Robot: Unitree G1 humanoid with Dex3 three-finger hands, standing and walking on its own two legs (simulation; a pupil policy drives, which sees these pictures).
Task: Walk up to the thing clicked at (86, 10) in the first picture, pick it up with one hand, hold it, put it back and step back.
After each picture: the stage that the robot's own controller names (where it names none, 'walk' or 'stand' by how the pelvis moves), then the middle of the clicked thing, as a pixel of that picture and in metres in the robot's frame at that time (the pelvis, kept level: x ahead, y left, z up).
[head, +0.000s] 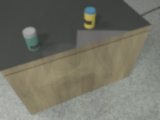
stand; (89, 18) +0.87 -0.04 -0.10
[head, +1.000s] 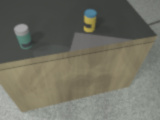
rise first; (89, 21) +0.80 +0.00 -0.08
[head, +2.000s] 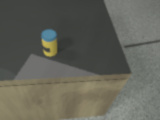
rise first; (49, 43) +0.57 +0.17 -0.06
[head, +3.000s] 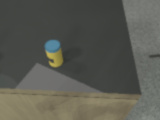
stand; (54, 53) +0.52 +0.16 -0.06
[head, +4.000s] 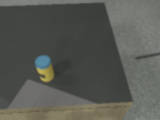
stand; (45, 68) +0.47 +0.19 -0.10
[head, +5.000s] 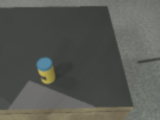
stand; (46, 71) +0.47 +0.18 -0.10
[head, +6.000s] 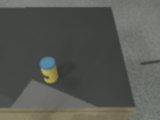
stand; (49, 70) +0.47 +0.17 -0.10
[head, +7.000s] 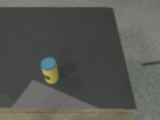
stand; (50, 70) +0.47 +0.17 -0.10
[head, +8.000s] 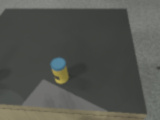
rise first; (60, 70) +0.47 +0.15 -0.10
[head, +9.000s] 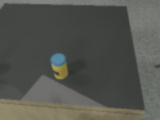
go down; (59, 66) +0.48 +0.15 -0.10
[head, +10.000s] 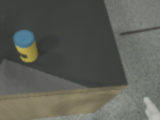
go down; (26, 47) +0.49 +0.15 -0.04
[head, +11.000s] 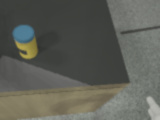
approach; (26, 42) +0.49 +0.15 -0.02
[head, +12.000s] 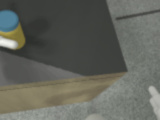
close in; (10, 31) +0.51 +0.16 +0.01
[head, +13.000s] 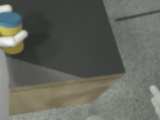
lift; (11, 33) +0.50 +0.15 +0.01
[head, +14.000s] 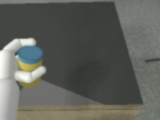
lift; (30, 67) +0.35 +0.17 +0.12
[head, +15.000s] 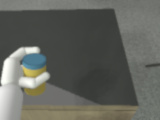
hold; (34, 74) +0.32 +0.16 +0.11
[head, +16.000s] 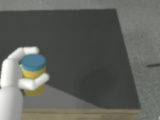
hold; (34, 75) +0.32 +0.16 +0.10
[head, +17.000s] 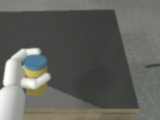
crouch; (36, 75) +0.33 +0.16 +0.09
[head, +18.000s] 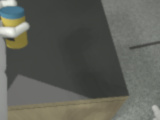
lower; (14, 27) +0.48 +0.18 +0.13
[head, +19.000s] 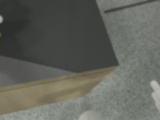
lower; out of the picture +0.54 +0.19 +0.02
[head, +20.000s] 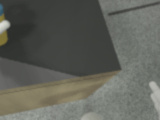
lower; out of the picture +0.53 +0.18 +0.02
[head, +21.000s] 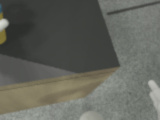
lower; out of the picture +0.53 +0.18 +0.02
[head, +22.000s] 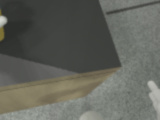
lower; out of the picture +0.54 +0.18 +0.02
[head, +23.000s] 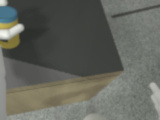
draw back; (6, 28) +0.52 +0.15 +0.01
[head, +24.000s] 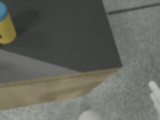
rise; out of the picture +0.52 +0.17 +0.01
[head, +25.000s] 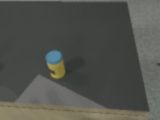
sink last; (56, 64) +0.47 +0.15 -0.05
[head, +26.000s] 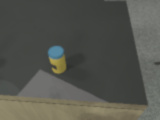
stand; (57, 60) +0.49 +0.15 -0.05
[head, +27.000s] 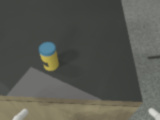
stand; (49, 56) +0.49 +0.16 -0.04
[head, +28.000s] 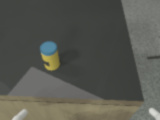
stand; (50, 56) +0.49 +0.15 -0.03
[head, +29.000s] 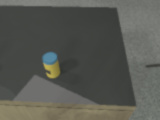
stand; (51, 65) +0.50 +0.16 -0.09
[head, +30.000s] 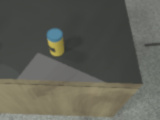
walk; (56, 42) +0.55 +0.12 -0.07
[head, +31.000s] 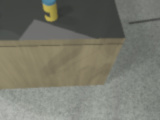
walk; (50, 8) +0.76 +0.18 -0.08
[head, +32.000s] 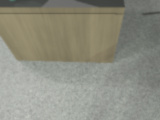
stand; out of the picture +1.09 +0.15 -0.07
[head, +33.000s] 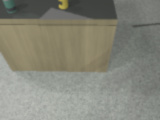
stand; out of the picture +1.09 +0.15 -0.09
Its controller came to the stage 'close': yes
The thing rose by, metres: 0.21
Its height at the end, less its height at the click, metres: +0.00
